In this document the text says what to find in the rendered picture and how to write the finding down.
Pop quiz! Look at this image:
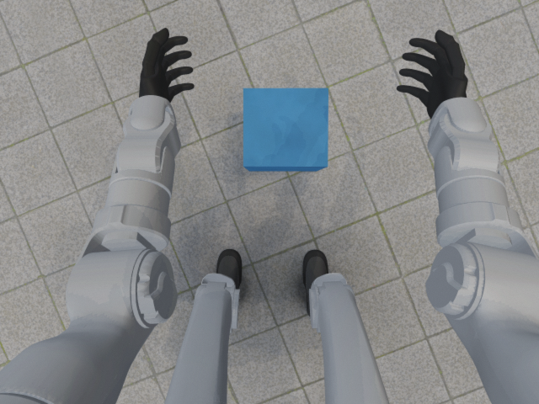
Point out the right robot forearm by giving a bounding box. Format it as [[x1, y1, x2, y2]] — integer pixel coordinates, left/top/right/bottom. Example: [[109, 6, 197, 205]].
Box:
[[427, 98, 539, 260]]

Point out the carton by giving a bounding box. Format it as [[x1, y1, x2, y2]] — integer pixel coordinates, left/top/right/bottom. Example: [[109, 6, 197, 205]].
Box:
[[243, 88, 328, 172]]

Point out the left robot foot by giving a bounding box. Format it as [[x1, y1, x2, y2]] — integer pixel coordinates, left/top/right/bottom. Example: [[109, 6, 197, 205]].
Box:
[[216, 249, 242, 290]]

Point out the robot left upper arm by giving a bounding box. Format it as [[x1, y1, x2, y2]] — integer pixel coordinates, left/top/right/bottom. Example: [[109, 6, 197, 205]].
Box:
[[0, 248, 178, 404]]

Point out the left robot hand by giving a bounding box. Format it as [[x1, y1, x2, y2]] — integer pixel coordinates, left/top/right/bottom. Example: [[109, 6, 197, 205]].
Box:
[[139, 28, 195, 103]]

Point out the robot right thigh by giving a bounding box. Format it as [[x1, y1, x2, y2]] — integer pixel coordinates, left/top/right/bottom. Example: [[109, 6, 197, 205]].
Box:
[[309, 281, 390, 404]]

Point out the right robot hand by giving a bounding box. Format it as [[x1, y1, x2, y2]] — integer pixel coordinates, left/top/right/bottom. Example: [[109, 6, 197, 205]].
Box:
[[397, 30, 468, 118]]

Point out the robot right upper arm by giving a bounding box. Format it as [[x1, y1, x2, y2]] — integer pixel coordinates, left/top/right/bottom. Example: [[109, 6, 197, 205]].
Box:
[[425, 241, 539, 404]]

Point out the left robot forearm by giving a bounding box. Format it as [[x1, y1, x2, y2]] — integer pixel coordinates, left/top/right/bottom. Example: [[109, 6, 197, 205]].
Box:
[[66, 95, 181, 315]]

